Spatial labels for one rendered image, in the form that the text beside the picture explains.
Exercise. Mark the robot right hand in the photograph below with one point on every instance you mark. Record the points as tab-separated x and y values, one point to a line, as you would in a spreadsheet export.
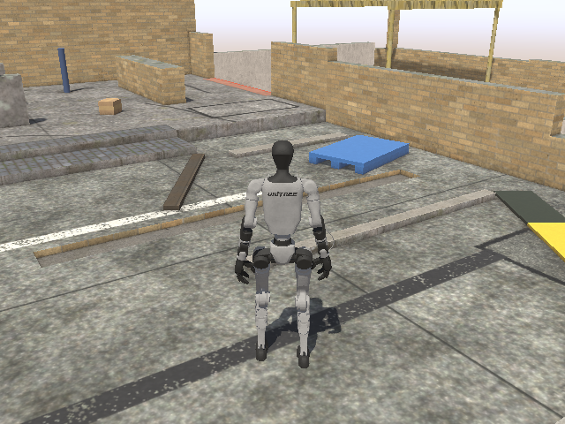
325	268

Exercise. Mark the robot left forearm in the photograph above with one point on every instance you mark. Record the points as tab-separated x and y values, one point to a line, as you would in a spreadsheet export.
244	241

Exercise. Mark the right robot upper arm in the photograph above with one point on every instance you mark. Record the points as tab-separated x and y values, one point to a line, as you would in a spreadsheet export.
313	201

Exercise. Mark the right robot shin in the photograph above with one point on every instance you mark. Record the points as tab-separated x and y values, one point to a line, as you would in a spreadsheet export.
304	326

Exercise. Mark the robot left thigh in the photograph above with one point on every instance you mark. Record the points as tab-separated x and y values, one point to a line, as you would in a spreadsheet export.
261	262

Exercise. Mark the left robot upper arm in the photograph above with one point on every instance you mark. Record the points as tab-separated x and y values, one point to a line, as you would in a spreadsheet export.
251	202

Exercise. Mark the robot right forearm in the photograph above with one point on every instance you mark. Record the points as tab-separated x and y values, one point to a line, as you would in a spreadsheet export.
321	239

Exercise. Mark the robot left hand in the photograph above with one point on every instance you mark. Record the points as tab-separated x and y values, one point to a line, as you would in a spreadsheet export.
240	271

